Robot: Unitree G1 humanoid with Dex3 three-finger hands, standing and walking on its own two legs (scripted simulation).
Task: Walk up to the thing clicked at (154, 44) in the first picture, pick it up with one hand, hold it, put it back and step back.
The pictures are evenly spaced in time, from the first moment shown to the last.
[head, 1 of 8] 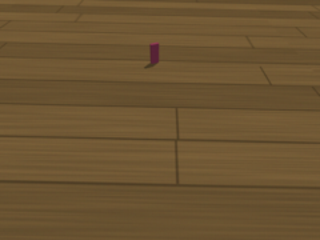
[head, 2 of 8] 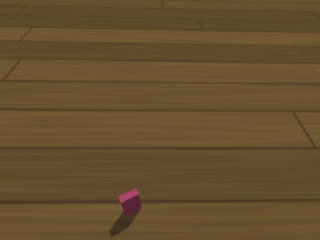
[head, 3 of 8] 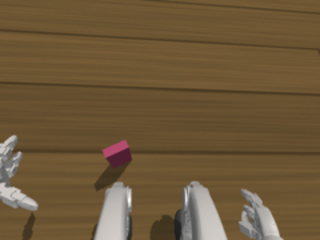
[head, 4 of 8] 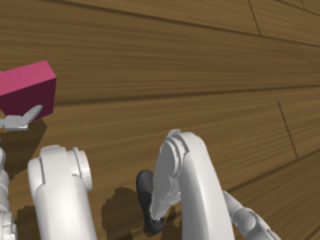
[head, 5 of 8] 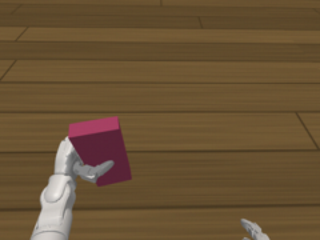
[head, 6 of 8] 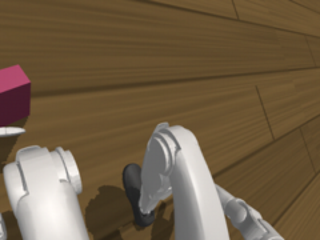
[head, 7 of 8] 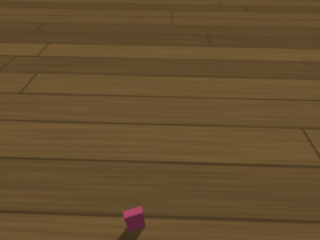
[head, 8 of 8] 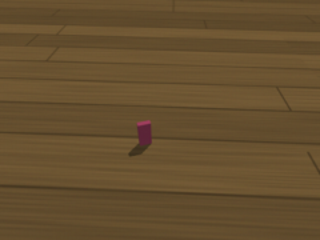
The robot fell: no
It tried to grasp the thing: yes
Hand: left
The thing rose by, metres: 0.67
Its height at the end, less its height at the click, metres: +0.00
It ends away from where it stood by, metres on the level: 0.01
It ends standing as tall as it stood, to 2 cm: yes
